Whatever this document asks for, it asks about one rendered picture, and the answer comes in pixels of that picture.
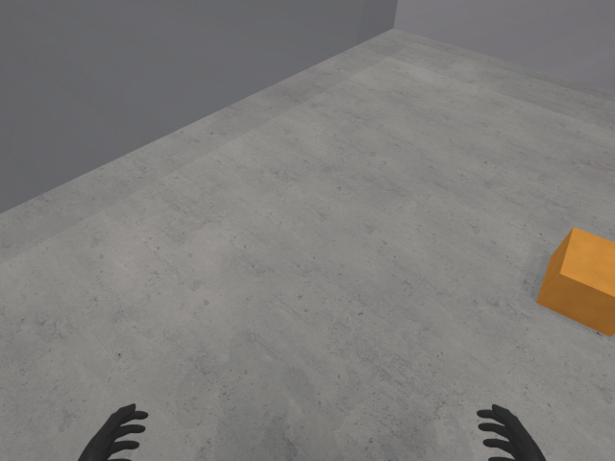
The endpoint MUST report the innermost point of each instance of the left robot hand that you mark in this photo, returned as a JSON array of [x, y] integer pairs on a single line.
[[102, 445]]

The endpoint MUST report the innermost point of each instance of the right robot hand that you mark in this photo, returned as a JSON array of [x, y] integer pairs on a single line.
[[521, 446]]

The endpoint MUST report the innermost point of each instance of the carton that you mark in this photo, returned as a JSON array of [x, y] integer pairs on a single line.
[[580, 281]]

